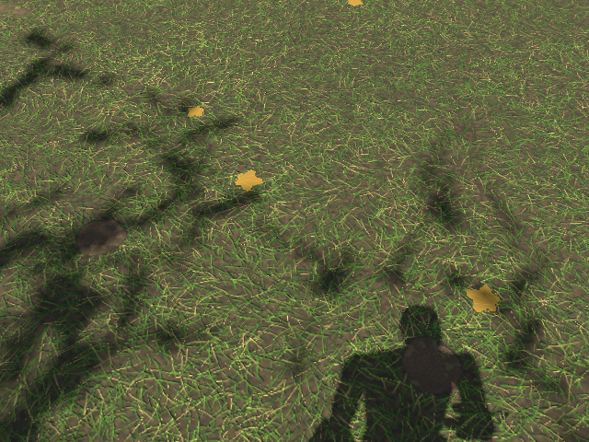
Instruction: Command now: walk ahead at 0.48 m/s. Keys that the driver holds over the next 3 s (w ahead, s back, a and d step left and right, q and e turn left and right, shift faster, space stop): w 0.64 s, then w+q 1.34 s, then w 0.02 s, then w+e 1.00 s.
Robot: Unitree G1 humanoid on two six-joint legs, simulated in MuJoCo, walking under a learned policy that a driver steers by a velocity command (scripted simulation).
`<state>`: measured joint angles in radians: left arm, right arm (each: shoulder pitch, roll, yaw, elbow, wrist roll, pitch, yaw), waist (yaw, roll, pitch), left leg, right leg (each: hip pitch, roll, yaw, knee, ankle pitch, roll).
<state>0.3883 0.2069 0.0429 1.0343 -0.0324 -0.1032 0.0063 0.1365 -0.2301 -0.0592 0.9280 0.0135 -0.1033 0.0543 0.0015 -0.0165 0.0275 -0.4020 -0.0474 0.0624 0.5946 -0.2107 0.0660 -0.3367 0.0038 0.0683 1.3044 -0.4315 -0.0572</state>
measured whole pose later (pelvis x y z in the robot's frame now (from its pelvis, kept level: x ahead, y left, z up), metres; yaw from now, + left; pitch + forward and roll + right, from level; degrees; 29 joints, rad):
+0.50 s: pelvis +0.31 -0.10 -0.08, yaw +0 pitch +2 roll +5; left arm 0.02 0.26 0.05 0.83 -0.03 -0.09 -0.10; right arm 0.52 -0.25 -0.05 0.96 0.02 -0.06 -0.05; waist -0.12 -0.06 -0.01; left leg -0.01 0.06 0.02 0.81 -0.82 -0.08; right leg -0.55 -0.13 0.05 0.47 0.42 -0.05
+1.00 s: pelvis +0.61 -0.14 -0.17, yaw +8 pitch +3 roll -1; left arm 0.35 0.24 0.06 1.01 -0.01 -0.07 0.03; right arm 0.04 -0.21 -0.06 0.73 0.01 -0.05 0.05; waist 0.06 0.01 -0.01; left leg -0.64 0.01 0.05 0.65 -0.06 0.11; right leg 0.07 -0.01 -0.20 0.35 -0.46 0.01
